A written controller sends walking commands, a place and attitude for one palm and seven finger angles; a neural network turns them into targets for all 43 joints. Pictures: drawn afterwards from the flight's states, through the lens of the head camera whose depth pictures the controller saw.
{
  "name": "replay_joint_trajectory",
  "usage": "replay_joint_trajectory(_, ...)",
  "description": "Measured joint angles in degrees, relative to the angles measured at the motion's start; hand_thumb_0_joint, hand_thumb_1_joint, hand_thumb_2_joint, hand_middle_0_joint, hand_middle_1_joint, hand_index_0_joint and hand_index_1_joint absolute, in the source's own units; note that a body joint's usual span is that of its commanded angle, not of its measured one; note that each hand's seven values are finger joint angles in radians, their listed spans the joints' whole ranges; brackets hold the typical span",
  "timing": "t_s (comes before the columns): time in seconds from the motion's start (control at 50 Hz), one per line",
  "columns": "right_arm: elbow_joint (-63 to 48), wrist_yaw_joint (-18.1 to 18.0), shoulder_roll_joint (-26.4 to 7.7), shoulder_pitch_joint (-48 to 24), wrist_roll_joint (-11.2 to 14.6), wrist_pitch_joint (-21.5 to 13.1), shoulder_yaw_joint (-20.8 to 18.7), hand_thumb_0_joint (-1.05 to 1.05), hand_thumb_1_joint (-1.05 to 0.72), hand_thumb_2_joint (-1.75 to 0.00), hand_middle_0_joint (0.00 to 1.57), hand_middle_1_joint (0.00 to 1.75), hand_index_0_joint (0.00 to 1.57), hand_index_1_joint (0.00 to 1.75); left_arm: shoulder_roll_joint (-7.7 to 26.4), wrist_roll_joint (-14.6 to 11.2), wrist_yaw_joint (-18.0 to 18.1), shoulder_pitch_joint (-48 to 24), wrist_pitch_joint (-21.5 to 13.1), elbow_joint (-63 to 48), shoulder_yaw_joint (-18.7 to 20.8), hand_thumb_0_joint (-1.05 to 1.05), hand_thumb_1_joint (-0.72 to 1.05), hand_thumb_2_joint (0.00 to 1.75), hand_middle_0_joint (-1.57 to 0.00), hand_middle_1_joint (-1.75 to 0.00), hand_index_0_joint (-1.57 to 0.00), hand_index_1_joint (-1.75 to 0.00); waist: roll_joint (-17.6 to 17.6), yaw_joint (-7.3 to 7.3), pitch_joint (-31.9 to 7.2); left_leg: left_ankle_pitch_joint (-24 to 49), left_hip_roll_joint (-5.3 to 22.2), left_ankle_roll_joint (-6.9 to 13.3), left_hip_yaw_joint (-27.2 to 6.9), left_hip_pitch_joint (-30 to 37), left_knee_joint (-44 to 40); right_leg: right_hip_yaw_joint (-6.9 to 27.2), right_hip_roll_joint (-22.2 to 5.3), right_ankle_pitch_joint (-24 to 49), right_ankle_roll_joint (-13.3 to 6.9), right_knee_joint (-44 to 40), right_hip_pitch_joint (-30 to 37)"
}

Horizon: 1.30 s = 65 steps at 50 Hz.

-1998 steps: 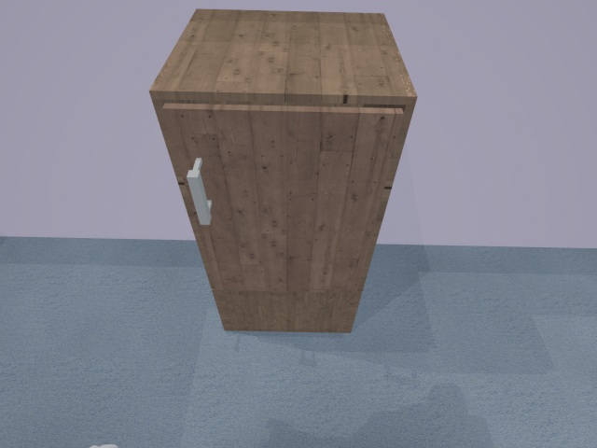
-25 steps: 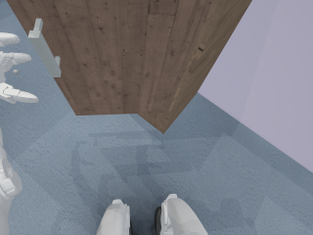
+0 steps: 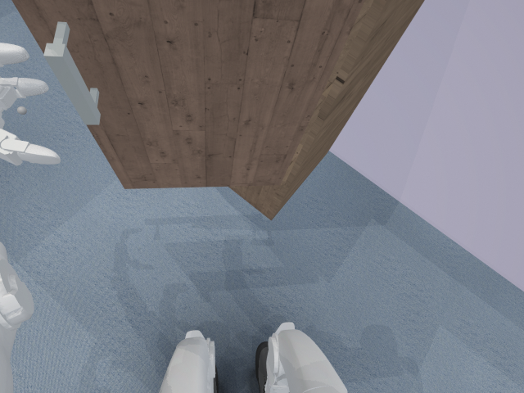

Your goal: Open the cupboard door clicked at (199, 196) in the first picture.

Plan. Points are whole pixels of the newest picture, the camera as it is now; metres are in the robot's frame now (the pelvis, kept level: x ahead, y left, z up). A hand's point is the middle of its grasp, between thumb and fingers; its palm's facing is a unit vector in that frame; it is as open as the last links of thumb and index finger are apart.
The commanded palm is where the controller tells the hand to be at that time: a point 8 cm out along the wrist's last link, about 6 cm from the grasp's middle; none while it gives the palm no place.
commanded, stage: move the hooked fingers beside the handle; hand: left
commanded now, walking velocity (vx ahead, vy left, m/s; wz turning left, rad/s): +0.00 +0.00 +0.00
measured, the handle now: (78, 78) +0.54 +0.24 +0.06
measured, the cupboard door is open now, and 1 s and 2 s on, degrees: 43 43 43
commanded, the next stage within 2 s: slide the fingers in behind the handle in 0.38 s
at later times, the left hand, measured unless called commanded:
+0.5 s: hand (12, 114) +0.48 +0.31 +0.06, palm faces +0.06 -1.00 -0.01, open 14.0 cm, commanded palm +0.47 +0.34 +0.06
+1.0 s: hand (47, 110) +0.49 +0.27 +0.06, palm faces +0.04 -1.00 +0.00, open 14.0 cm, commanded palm +0.47 +0.31 +0.06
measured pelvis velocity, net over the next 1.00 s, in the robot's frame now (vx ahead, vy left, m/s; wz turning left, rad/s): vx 0.00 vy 0.00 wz -0.01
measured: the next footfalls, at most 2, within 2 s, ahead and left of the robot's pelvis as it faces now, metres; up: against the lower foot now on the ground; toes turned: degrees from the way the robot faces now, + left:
none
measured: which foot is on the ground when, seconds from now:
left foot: down 0.00-1.00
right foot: down 0.00-1.00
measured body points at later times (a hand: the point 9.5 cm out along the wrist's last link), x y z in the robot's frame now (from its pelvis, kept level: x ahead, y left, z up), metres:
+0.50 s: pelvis +0.00 +0.00 +0.00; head +0.16 +0.05 +0.42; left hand +0.47 +0.36 +0.06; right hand +0.03 -0.28 -0.10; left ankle +0.00 +0.07 -0.64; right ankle +0.04 -0.12 -0.64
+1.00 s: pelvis +0.00 +0.00 +0.00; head +0.15 +0.05 +0.42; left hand +0.48 +0.33 +0.06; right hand +0.03 -0.26 -0.10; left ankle +0.00 +0.07 -0.64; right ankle +0.04 -0.12 -0.64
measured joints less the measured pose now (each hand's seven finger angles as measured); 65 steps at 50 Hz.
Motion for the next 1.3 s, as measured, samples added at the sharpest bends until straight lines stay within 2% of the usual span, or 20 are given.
replay_joint_trajectory(0.2, -1.3, 0.0, 0.1, -0.8, -0.2, -0.4, 0.2, 0.01, -0.9, -0.9, 0.21, 0.3, 0.21, 0.3, 0.4, 0.8, 1.0, 0.0, 0.1, 0.8, 0.7, -0.02, -0.5, 0.3, -0.3, -1.2, -0.3, -1.2, 0.1, -0.58, -0.1, -0.2, 0.1, 0.1, 0.3, 0.1, 0.1, 0.3, 0.1, -0.1, 0.1, 0.2, -0.1)
replay_joint_trajectory(0.34, -1.3, 0.1, 0.0, -0.5, -0.1, -0.6, 0.2, 0.01, -0.9, -0.9, 0.21, 0.3, 0.21, 0.3, 1.9, 0.2, -0.3, 0.7, 0.2, 1.1, 1.9, -0.02, -0.5, 0.3, -0.3, -1.2, -0.3, -1.2, 0.0, -0.49, -0.1, -0.5, 0.4, 0.1, 0.4, -0.3, 0.6, 0.4, 0.4, -0.3, 0.0, 0.6, -0.5)
replay_joint_trajectory(0.54, -0.2, 0.0, -0.2, -0.2, 0.1, -0.2, 0.1, 0.01, -0.9, -0.9, 0.21, 0.3, 0.21, 0.3, 1.6, -0.6, -1.6, 0.6, 0.0, 0.5, 1.1, -0.02, -0.5, 0.3, -0.3, -1.2, -0.3, -1.2, -0.1, 0.02, -0.1, -0.6, 0.2, 0.1, -0.1, -1.0, 1.2, -0.1, 0.2, -0.3, 0.1, 0.8, -0.9)
replay_joint_trajectory(0.72, -0.1, 0.1, 0.2, -0.4, 0.1, 0.2, -0.1, 0.01, -0.91, -0.9, 0.21, 0.3, 0.21, 0.3, -2.1, -0.8, 0.5, 0.5, 0.2, -1.5, -2.0, -0.02, -0.5, 0.3, -0.3, -1.2, -0.3, -1.2, 0.0, 0.19, -0.3, -0.2, -0.2, 0.3, -0.2, -0.4, 0.5, -0.2, -0.1, -0.1, 0.3, 0.1, -0.1)
replay_joint_trajectory(0.86, -0.9, 0.4, 0.8, -0.6, -0.3, 0.0, 0.2, 0.01, -0.9, -0.9, 0.21, 0.3, 0.21, 0.3, -3.2, 0.4, 3.6, 0.7, 0.0, -1.5, -1.8, -0.02, -0.5, 0.3, -0.3, -1.2, -0.3, -1.2, 0.2, -0.49, -0.3, -0.3, -0.1, 0.4, 0.3, 0.2, 0.1, 0.4, -0.1, -0.1, 0.4, 0.0, 0.2)
replay_joint_trajectory(1.08, -0.5, 0.8, 1.2, 0.3, -0.1, 0.6, -0.2, 0.01, -0.9, -0.9, 0.21, 0.3, 0.21, 0.3, -5.6, -0.6, 4.6, 3.0, -0.7, -2.9, -2.7, -0.02, -0.5, 0.3, -0.3, -1.2, -0.3, -1.2, 0.4, 0.15, -0.6, -0.3, -0.1, 0.3, 0.8, 1.9, -0.9, 0.9, 0.1, -0.2, 0.3, -0.5, 1.5)
replay_joint_trajectory(1.3, 0.4, 0.8, 1.0, -0.2, -0.2, 0.7, -0.8, 0.01, -0.91, -0.9, 0.21, 0.3, 0.21, 0.3, -8.9, -0.3, 7.4, 2.3, -1.7, -3.6, -5.5, -0.02, -0.5, 0.3, -0.3, -1.2, -0.3, -1.2, 0.5, 0.4, -0.7, -0.1, -0.4, -0.1, 0.5, 2.4, -1.2, 0.7, -0.2, -0.5, 0.0, -0.4, 1.9)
